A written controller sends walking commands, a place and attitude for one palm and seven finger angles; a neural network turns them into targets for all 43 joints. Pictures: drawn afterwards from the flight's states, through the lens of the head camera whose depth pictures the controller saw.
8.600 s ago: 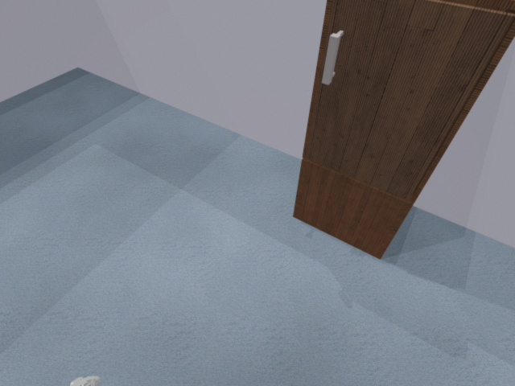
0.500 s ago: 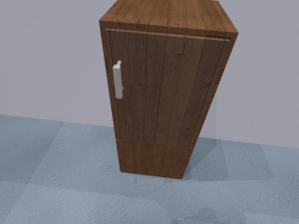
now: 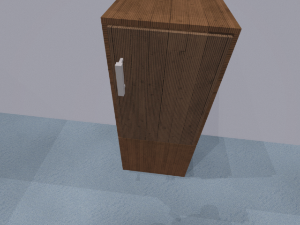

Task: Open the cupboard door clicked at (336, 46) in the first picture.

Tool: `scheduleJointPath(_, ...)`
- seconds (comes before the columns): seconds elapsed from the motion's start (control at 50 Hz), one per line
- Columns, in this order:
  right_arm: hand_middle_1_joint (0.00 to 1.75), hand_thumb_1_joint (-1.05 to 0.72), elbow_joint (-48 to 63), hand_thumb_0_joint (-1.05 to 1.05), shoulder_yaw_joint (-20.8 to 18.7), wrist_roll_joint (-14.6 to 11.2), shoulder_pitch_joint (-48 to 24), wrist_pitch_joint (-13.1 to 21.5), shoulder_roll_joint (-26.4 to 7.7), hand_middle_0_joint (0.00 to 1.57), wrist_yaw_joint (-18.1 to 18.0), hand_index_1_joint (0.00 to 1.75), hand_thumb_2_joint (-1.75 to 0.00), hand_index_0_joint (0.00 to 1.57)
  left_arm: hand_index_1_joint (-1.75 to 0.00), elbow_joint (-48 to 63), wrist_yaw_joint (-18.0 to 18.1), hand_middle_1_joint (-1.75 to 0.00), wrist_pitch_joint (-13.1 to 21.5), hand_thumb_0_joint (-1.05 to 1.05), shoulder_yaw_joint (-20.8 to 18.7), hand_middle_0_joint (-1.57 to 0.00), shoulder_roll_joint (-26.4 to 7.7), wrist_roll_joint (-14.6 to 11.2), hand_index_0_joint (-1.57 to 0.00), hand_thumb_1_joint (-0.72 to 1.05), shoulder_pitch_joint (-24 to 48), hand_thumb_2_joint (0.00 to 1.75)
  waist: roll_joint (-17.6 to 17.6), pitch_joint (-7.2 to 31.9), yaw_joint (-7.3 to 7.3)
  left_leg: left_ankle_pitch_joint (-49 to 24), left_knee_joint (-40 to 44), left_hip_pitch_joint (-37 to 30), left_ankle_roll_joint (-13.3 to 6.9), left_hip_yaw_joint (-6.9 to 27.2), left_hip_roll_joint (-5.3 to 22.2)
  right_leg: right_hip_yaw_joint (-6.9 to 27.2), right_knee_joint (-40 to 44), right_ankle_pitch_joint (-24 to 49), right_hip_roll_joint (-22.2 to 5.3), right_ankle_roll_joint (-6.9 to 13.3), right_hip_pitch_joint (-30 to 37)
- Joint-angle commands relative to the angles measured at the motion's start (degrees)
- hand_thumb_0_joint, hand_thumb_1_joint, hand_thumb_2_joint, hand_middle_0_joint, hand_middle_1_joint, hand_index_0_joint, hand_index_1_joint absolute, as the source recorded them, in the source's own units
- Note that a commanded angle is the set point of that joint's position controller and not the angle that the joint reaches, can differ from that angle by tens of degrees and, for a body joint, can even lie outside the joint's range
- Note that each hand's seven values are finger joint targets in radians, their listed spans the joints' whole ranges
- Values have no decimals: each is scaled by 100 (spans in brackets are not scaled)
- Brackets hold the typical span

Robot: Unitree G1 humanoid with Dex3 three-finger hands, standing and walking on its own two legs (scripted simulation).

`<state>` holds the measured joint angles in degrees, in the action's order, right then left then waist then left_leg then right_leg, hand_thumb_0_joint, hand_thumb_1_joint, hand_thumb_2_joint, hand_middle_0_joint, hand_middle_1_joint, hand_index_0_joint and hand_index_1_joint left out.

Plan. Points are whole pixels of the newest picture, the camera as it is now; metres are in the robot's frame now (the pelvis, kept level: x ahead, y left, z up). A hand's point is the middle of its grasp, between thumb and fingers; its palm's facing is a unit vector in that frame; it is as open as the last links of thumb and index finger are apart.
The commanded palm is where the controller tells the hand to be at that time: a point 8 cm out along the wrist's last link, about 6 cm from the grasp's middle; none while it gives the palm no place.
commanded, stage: look again from close up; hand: left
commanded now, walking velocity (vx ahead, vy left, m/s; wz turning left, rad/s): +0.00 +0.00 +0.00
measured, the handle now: (121, 77) +0.60 +0.15 +0.08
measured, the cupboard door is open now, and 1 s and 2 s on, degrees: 0 0 0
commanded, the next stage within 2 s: shuffle to correct the standing spot in 0.24 s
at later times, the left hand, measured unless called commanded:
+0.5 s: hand out of the picture -0.06 +0.16 -0.17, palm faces +0.10 -0.98 -0.15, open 7.4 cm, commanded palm none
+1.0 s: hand out of the picture +0.08 +0.21 -0.16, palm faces -0.03 -0.98 -0.18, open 7.4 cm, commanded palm none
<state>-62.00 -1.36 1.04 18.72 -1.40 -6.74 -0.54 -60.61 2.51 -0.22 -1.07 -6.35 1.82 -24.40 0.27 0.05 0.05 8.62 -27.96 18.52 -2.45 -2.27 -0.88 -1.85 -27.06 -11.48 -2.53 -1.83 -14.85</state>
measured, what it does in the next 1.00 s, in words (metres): steps on the spot: left foot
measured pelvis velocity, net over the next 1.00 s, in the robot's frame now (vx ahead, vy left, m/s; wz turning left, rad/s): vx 0.01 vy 0.03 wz -0.07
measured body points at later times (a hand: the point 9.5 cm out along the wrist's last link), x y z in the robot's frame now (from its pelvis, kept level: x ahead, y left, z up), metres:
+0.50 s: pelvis -0.01 +0.01 +0.00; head -0.03 +0.01 +0.45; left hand -0.07 +0.21 -0.16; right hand -0.01 -0.21 -0.16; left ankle +0.08 +0.08 -0.73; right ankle +0.05 -0.15 -0.72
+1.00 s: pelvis +0.01 +0.03 +0.01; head +0.01 +0.05 +0.46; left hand +0.08 +0.26 -0.14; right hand -0.09 -0.16 -0.14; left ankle -0.03 +0.12 -0.74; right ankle +0.04 -0.11 -0.67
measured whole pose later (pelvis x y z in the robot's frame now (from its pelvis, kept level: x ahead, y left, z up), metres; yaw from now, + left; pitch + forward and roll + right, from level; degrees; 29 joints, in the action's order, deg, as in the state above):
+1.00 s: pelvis +0.01 +0.03 +0.01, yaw -4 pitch +1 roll -1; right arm -63.6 -1.2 1.9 27.0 2.6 -4.8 -2.1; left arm -56.3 -0.4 -0.8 -4.6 -10.5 1.8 -14.1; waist -1.2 1.5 -2.1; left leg 14.2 -19.6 6.5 -2.8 -5.8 -0.2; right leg -2.0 -53.0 -10.8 -3.7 -1.1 -30.4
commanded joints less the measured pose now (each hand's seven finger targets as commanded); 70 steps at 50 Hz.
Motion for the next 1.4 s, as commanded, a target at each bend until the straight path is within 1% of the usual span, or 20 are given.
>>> scheduleJointPath(0.0,30,-90,234,0,-140,-37,269,93,-578,20,-42,30,-90,20,-30,108,18,-30,77,0,-86,-20,-514,-7,-20,90,-543,90,-28,-571,-12,1833,980,249,121,787,518,467,718,-1388,-260,258,-403)
scheduleJointPath(0.4,30,-90,282,0,-233,15,8,0,-787,20,-87,30,-90,20,-30,-18,-76,-30,-73,0,-185,-20,-366,23,-20,90,-859,90,351,-543,123,3160,1417,500,135,820,634,193,203,-1776,221,235,-289)
scheduleJointPath(0.48,30,-90,549,0,-339,35,-768,-52,-1053,20,-84,30,-90,20,-30,-208,-167,-30,-230,0,-330,-20,-198,23,-20,90,-1947,90,540,-230,714,3614,1370,2170,71,545,910,-374,-1256,-1098,505,316,1546)
scheduleJointPath(0.5,30,-90,654,0,-338,24,-1085,-64,-934,20,-61,30,-90,20,-30,-255,-139,-30,-212,0,-372,-20,-273,32,-20,90,-2272,90,-159,-423,952,3460,326,2543,152,186,547,143,-528,-1552,214,483,1571)
scheduleJointPath(0.52,30,-90,838,0,-281,-9,-1174,-97,-518,20,-36,30,-90,20,-30,-192,-58,-30,-143,0,-391,-20,-555,58,-20,90,-2210,90,-1615,-949,892,2830,-1659,2618,357,-259,-144,2033,1322,-3410,-769,932,447)
scheduleJointPath(0.54,30,-90,910,0,-321,4,-992,-169,-372,20,-28,30,-90,20,-30,96,11,-30,-97,0,-342,-20,-765,21,-20,90,-1307,90,-1796,-986,312,1654,-3770,1639,353,-40,-227,3300,2504,-3847,-1723,1284,-1365)
scheduleJointPath(0.56,30,-90,762,0,-384,2,-378,-213,-465,20,18,30,-90,20,-30,388,59,-30,23,0,-363,-20,-826,-22,-20,90,-72,90,-1503,-696,-367,1175,-4772,838,303,559,148,3409,2646,-3872,-1782,1280,-2382)
scheduleJointPath(0.58,30,-90,573,0,-435,2,388,-206,-494,20,69,30,-90,20,-30,686,88,-30,106,0,-368,-20,-949,-8,-20,90,1066,90,-1248,-337,-916,995,-5005,-26,333,641,333,2687,2511,-3607,-1665,1076,-3104)
scheduleJointPath(0.6,30,-90,415,0,-374,17,907,-110,-396,20,81,30,-90,20,-30,817,86,-30,162,0,-339,-20,-884,48,-20,90,1443,90,-1025,-318,-1045,1043,-4185,-382,307,201,331,1607,2068,-2792,-1118,768,-2878)
scheduleJointPath(0.68,30,-90,338,0,-180,-29,936,202,-220,20,-14,30,-90,20,-30,331,-74,-30,14,0,-350,-20,-861,15,-20,90,258,90,-262,-734,-353,1594,223,-1216,199,-515,28,962,391,-2801,-438,756,-1830)
scheduleJointPath(0.7,30,-90,293,0,-199,22,1244,279,-528,20,-90,30,-90,20,-30,372,-132,-30,-10,0,-320,-20,-568,-33,-20,90,180,90,887,-818,-404,2443,1055,-1387,34,677,635,616,-929,-2376,-39,556,-2229)
scheduleJointPath(0.72,30,-90,377,0,-310,93,1283,313,-1095,20,-162,30,-90,20,-30,563,-196,-30,12,0,-300,-20,-197,-73,-20,90,196,90,2041,-989,-389,3790,2121,-1246,-508,2793,2179,-66,-2472,-1784,372,251,-3090)
scheduleJointPath(0.74,30,-90,466,0,-356,82,923,280,-1344,20,-212,30,-90,20,-30,777,-270,-30,1,0,-328,-20,-361,14,-20,90,619,90,1094,-1165,-311,4284,2532,-362,-837,3318,2578,407,-3239,-1198,-5,235,-3042)
scheduleJointPath(0.8,30,-90,509,0,-145,39,204,443,-755,20,-186,30,-90,20,-30,480,-306,-30,3,0,-359,-20,-442,48,-20,90,313,90,664,-1153,168,2675,2328,161,-444,1927,1739,467,-3789,3,-172,124,-2515)
scheduleJointPath(0.98,30,-90,-49,0,-172,97,1436,501,-580,20,-225,30,-90,20,-30,875,-357,-30,57,0,-219,-20,-362,-17,-20,90,1644,90,475,-752,-396,-93,1808,-1415,-734,1090,1754,-78,-1829,-214,-278,94,-2189)
scheduleJointPath(1.1,30,-90,-144,0,-191,112,1337,387,-734,20,-212,30,-90,20,-30,781,-330,-30,135,0,-213,-20,-362,-59,-20,90,1536,90,548,-202,-201,-1660,666,-1173,-424,595,1465,-567,61,-166,165,296,-142)
scheduleJointPath(1.14,30,-90,-145,0,-97,-38,1337,425,-395,20,-159,30,-90,20,-30,334,-185,-30,260,0,-274,-20,-766,-75,-20,90,394,90,-242,635,277,-938,-774,303,50,41,911,419,208,1714,-764,636,2532)
scheduleJointPath(1.16,30,-90,-43,0,-35,-62,1318,408,-153,20,-174,30,-90,20,-30,168,-109,-30,293,0,-316,-20,-1114,-106,-20,90,24,90,-998,908,285,1890,-1659,1069,354,-421,352,1284,89,3766,-1922,1123,3184)
scheduleJointPath(1.22,30,-90,31,0,-81,-91,799,200,-218,20,-207,30,-90,20,-30,301,7,-30,268,0,-274,-20,-1011,-88,-20,90,885,90,-780,307,78,2530,-2251,696,438,158,654,985,241,4971,-1942,1527,1607)
scheduleJointPath(1.38,30,-90,165,0,-273,-6,618,8,-474,20,-120,30,-90,20,-30,685,8,-30,-37,0,-380,-20,-838,-75,-20,90,1371,90,-182,-89,-136,-1222,-278,-850,351,-25,795,147,-185,1889,-941,613,-307)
